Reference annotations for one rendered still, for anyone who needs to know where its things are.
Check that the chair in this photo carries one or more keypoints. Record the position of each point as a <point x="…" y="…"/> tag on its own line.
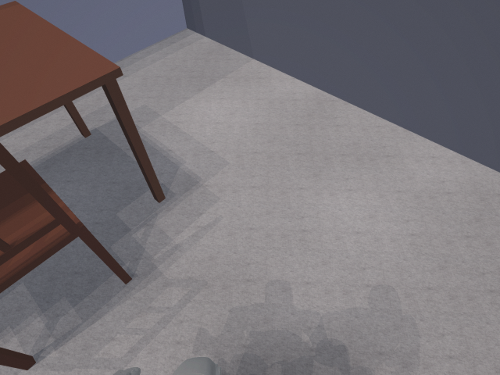
<point x="34" y="225"/>

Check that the table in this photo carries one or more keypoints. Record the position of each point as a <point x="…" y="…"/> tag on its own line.
<point x="43" y="68"/>

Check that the robot left thigh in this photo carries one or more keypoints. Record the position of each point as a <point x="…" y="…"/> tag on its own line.
<point x="198" y="366"/>

